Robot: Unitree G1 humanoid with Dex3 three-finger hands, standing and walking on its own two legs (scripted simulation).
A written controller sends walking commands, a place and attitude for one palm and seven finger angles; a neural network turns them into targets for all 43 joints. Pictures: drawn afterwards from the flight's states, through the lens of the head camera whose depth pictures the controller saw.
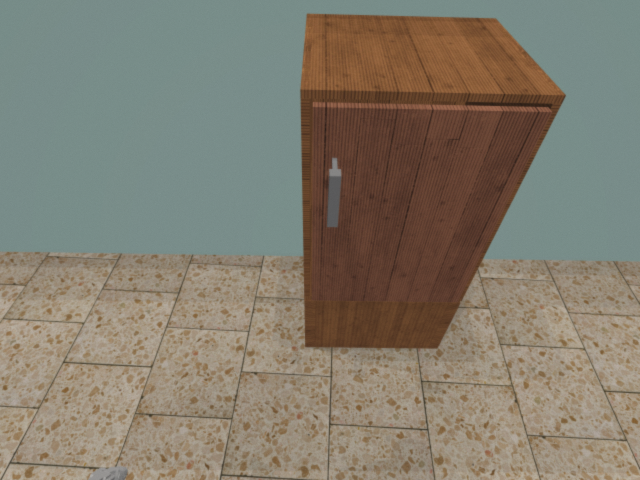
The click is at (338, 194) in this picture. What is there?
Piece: cupboard door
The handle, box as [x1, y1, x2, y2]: [327, 158, 340, 226]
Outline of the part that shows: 336,158 332,158 332,168 329,169 327,226 337,226 340,169 337,168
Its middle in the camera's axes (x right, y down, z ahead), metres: +0.02 -0.09 +0.77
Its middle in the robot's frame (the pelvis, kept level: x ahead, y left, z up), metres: +0.64 +0.01 -0.02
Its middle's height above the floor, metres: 0.75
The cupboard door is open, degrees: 0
